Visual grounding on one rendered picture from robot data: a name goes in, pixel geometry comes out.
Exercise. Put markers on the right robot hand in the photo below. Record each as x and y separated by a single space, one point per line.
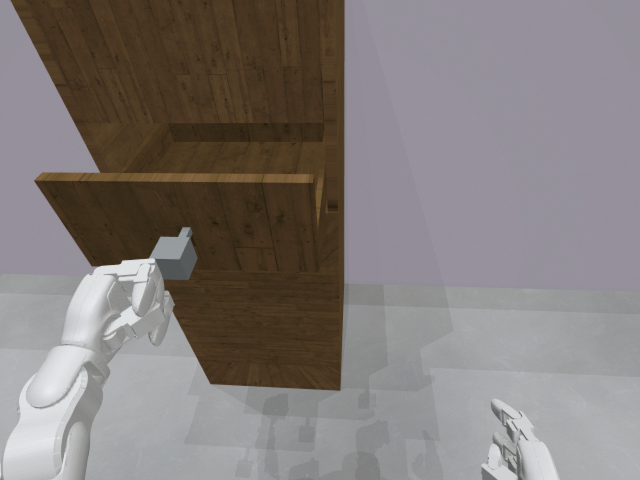
529 460

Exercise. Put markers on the left robot hand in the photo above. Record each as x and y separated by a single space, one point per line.
100 316

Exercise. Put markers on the drawer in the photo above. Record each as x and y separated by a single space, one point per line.
254 195

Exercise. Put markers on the left robot forearm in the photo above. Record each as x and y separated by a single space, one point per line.
56 408

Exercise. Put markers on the handle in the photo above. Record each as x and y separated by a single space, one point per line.
175 256

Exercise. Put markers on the cabinet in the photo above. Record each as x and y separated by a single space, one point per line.
123 66

